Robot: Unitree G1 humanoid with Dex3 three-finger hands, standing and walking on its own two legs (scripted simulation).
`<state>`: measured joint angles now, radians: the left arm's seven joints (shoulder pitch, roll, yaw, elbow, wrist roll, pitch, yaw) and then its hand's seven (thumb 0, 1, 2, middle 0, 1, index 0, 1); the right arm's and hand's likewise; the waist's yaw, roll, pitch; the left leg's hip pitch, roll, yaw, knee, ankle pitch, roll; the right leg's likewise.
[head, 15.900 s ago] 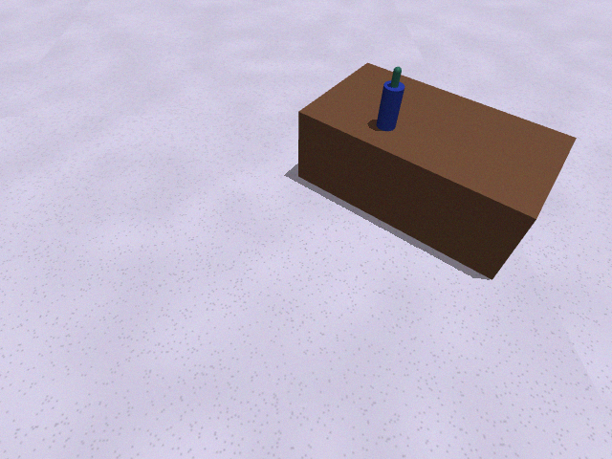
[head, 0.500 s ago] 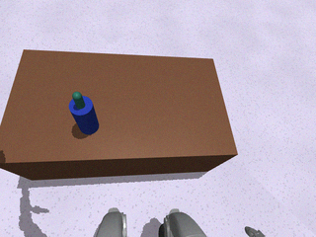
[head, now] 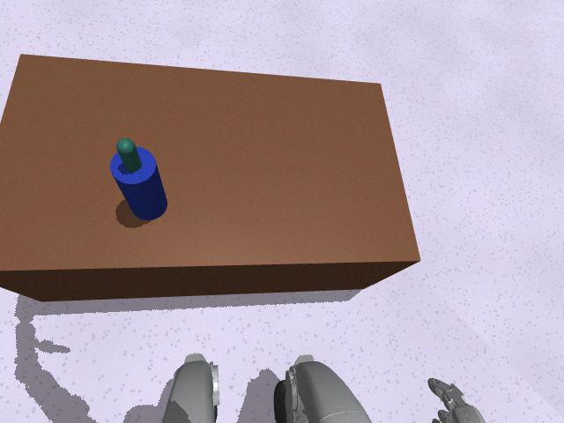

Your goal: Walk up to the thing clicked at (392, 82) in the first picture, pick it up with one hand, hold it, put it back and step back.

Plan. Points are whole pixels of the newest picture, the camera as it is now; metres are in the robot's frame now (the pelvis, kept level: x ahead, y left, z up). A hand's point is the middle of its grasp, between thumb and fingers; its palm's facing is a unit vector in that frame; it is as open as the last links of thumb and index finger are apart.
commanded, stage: go down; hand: left
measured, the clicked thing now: (138, 178) +0.54 +0.21 -0.21
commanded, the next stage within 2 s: none
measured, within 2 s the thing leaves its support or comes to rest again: neither
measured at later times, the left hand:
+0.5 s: hand out of the picture +0.43 +0.40 +0.04, palm faces +0.22 -0.97 -0.04, open 17.4 cm
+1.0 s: hand out of the picture +0.45 +0.41 +0.04, palm faces +0.23 -0.97 -0.02, open 17.3 cm
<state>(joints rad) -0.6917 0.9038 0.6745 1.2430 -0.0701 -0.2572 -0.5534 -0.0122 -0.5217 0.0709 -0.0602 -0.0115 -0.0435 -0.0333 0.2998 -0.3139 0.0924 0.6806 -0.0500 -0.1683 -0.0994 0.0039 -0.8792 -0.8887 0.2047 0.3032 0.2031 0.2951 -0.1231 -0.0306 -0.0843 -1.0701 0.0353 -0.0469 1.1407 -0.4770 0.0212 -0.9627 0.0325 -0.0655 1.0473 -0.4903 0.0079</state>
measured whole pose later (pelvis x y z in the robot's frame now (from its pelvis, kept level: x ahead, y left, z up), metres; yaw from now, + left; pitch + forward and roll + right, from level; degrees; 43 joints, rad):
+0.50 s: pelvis +0.00 +0.01 -0.01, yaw -1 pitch +25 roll -6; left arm -0.75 0.95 0.69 1.25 -0.08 -0.26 -0.56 -0.01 -0.52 0.08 -0.06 -0.02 -0.04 -0.05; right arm 0.33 -0.30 0.11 0.68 -0.04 -0.15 -0.09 0.00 -0.89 -0.89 0.21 0.30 0.20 0.30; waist -0.14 -0.02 -0.10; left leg -1.13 0.04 -0.05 1.18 -0.50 0.03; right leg -1.01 0.04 -0.07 1.07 -0.50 0.02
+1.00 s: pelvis -0.01 +0.01 -0.01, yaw -1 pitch +26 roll -7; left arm -0.85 1.01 0.71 1.31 -0.07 -0.28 -0.57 -0.01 -0.50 0.09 -0.06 -0.03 -0.04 -0.05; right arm 0.33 -0.31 0.13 0.67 -0.06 -0.13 -0.08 0.00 -0.88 -0.89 0.20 0.30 0.20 0.30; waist -0.16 -0.02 -0.08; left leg -1.18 0.04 -0.06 1.22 -0.50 0.03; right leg -1.06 0.04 -0.07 1.10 -0.50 0.02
